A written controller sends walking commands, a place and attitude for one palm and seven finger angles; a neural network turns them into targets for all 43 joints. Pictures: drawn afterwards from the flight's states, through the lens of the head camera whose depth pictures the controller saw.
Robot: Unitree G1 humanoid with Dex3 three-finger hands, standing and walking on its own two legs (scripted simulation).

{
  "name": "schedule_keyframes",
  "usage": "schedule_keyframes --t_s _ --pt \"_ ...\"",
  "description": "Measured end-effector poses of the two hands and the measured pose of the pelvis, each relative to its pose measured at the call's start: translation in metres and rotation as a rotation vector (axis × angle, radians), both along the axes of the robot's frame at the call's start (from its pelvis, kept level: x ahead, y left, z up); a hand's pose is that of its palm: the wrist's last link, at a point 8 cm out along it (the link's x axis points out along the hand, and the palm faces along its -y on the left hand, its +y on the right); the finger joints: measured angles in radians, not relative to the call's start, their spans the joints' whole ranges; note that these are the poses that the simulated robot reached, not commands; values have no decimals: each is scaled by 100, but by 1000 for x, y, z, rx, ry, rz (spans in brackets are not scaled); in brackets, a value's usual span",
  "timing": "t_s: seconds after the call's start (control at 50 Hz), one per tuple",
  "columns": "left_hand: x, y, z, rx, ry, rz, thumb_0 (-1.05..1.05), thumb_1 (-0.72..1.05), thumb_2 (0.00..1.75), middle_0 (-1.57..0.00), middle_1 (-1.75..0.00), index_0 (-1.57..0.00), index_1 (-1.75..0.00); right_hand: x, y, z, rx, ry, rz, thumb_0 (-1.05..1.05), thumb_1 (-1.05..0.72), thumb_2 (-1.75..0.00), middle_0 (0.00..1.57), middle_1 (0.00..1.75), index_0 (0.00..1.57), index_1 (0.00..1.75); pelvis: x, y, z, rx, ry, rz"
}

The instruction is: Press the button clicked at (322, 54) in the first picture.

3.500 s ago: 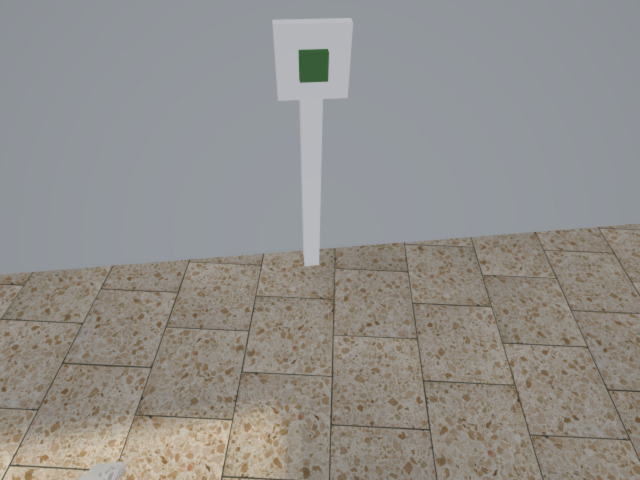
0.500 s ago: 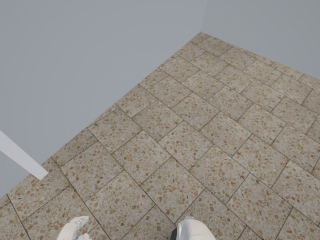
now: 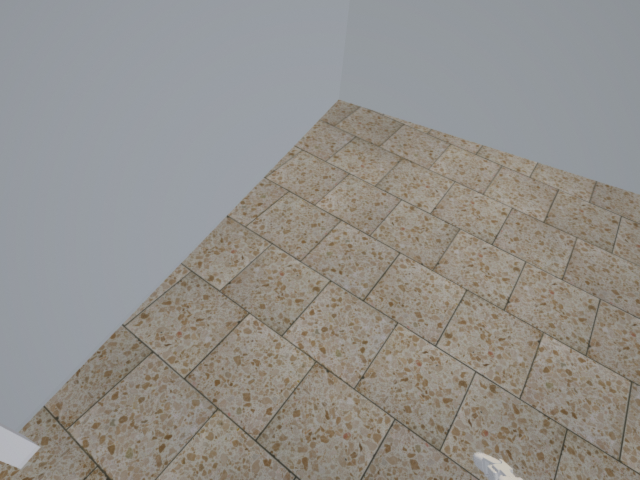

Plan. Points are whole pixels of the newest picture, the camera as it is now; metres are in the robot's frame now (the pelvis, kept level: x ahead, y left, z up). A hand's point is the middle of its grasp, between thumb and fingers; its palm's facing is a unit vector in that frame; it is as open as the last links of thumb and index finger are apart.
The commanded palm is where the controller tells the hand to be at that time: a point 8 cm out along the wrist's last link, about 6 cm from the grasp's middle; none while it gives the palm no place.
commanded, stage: walk to a spot facing it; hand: left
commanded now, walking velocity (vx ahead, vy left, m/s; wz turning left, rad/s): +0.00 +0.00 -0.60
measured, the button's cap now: out of the picture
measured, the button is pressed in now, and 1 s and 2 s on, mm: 0 0 0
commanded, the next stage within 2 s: turn to face it in 0.34 s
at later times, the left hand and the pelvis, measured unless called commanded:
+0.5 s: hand (257, 400) +0.26 +0.12 -0.16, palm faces -0.30 -0.92 -0.26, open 7.4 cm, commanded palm none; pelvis +0.07 -0.03 -0.01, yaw -18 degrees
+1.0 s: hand (219, 439) +0.20 +0.17 -0.17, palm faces -0.07 -0.98 -0.20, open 7.4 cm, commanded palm none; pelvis +0.11 -0.02 +0.01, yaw -7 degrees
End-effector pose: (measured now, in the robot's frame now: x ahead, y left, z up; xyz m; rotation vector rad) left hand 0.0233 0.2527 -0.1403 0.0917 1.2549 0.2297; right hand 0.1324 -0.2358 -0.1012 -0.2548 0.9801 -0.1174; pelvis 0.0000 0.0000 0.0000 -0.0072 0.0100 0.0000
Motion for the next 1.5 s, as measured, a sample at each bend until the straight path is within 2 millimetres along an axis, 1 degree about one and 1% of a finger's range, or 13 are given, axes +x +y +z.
schedule_keyframes --t_s 0.1,0.22,0.3,0.44,0.5,0.64,0.76,0.88,1.02,1.12,1.2,1.34,1.5 --pt "20 18 3 -8 67 -64 1 90 90 -20 -30 -20 -30 -16 10 9 -7 45 -71 0 -91 -90 21 30 21 30 19 11 10 -15 -13 -71" --pt "69 15 9 -7 82 -156 1 91 90 -20 -29 -20 -30 -61 7 0 4 181 -214 0 -91 -90 21 30 21 30 39 12 15 -27 -11 -149" --pt "117 -5 8 -3 69 -251 1 91 90 -20 -29 -19 -30 -98 -3 -11 23 281 -322 0 -92 -90 21 30 21 30 51 5 12 -19 -8 -208" --pt "217 -66 6 43 -84 -445 1 90 90 -20 -30 -20 -30 -155 -28 -46 91 420 -495 1 -91 -90 21 30 20 30 70 -27 -12 4 -9 -296" --pt "241 -85 16 56 -147 -468 1 90 90 -20 -30 -20 -30 -155 -37 -49 92 437 -525 1 -91 -90 20 30 20 30 74 -34 -9 4 -23 -312" --pt "260 -115 31 34 -178 -506 1 90 90 -20 -30 -20 -30 -116 -38 -38 119 335 -516 1 -91 -90 20 30 20 30 91 -42 5 2 -25 -302" --pt "254 -118 19 -46 -198 -420 1 90 90 -20 -30 -20 -30 -84 -18 -37 141 343 -438 1 -91 -90 20 30 20 30 104 -36 3 -18 -34 -232" --pt "220 -78 -10 -59 -100 -276 1 90 90 -20 -30 -20 -30 -53 -8 -36 91 336 -347 1 -92 -90 20 30 20 30 111 -20 -7 -18 -15 -158" --pt "168 -31 3 15 46 -171 1 90 90 -20 -30 -20 -30 -30 -15 -18 55 327 -276 1 -91 -90 21 30 21 30 109 -18 9 -17 22 -105" --pt "146 -19 14 61 64 -106 1 91 90 -20 -29 -20 -30 -11 -34 -14 34 309 -217 1 -91 -90 21 30 21 30 106 -27 13 -24 29 -51" --pt "141 -27 20 84 28 -72 1 91 90 -20 -29 -20 -30 5 -57 -17 23 287 -167 1 -91 -90 21 30 21 30 99 -41 11 -20 27 -1" --pt "124 -66 29 120 -83 -10 1 90 90 -20 -30 -20 -30 41 -103 -35 25 234 -66 1 -91 -90 21 30 20 30 87 -76 0 8 12 100" --pt "79 -98 35 85 -52 90 1 90 90 -20 -30 -20 -30 83 -108 -22 25 205 62 1 -91 -90 20 30 20 30 87 -91 12 43 -11 214"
